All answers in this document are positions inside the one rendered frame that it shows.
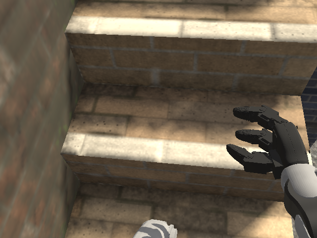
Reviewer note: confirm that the right robot forearm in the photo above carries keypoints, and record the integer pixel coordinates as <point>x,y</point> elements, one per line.
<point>299,183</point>

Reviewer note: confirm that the left robot thigh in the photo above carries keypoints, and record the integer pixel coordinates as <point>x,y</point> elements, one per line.
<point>156,229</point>

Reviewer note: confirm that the robot right hand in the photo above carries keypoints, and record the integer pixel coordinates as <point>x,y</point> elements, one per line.
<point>283,147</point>

